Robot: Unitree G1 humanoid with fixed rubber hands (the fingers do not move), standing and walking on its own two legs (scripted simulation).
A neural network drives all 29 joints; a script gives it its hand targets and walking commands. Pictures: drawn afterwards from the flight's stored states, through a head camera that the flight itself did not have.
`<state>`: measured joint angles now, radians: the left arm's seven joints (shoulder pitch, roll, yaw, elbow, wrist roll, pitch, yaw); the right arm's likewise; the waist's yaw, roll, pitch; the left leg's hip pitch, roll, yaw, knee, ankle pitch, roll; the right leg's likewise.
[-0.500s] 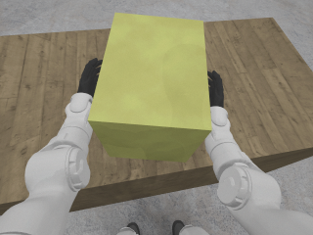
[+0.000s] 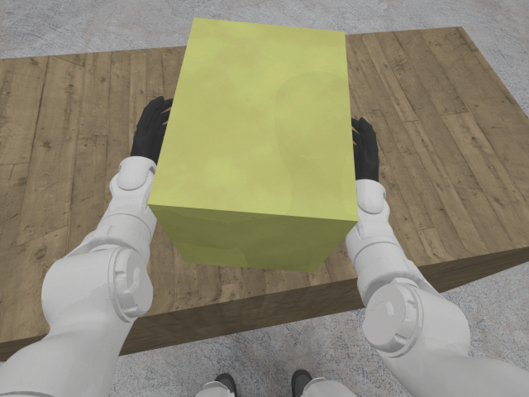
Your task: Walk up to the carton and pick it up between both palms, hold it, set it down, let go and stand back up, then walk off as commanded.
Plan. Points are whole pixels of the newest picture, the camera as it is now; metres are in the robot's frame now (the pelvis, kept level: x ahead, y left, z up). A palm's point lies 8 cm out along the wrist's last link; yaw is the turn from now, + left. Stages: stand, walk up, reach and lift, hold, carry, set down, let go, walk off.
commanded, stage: reach and lift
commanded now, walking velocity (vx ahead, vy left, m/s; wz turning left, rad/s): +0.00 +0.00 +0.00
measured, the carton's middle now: (259, 155) +0.48 -0.02 +0.00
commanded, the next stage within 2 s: none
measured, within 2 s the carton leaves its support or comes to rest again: leaves its support in 1.08 s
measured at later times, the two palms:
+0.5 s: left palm (148, 150) +0.47 +0.15 +0.05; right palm (366, 176) +0.40 -0.17 +0.04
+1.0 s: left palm (155, 162) +0.45 +0.14 +0.05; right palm (374, 183) +0.38 -0.18 +0.04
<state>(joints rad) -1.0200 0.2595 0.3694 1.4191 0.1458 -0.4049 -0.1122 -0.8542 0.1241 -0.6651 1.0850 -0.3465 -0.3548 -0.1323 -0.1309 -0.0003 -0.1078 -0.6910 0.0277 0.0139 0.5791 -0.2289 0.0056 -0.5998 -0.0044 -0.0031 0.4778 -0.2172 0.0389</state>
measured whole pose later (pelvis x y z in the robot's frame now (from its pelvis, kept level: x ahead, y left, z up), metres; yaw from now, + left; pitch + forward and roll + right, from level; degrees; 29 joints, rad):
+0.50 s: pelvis +0.00 +0.00 +0.00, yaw +0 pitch +19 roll -3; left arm -1.00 0.25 0.33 1.43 0.15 -0.46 -0.09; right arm -0.84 0.10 -0.67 1.17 -0.35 -0.47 -0.14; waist -0.13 0.00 -0.13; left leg -0.69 0.03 0.01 0.58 -0.23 0.01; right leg -0.59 0.00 0.00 0.47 -0.21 0.04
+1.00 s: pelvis +0.00 +0.00 +0.00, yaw +0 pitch +19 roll -3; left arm -0.94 0.19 0.18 1.44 0.13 -0.43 0.06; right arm -0.75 0.03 -0.50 1.17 -0.32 -0.41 -0.16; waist -0.12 0.00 -0.18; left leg -0.67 0.03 0.01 0.58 -0.23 0.01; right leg -0.57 0.00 0.00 0.45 -0.21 0.04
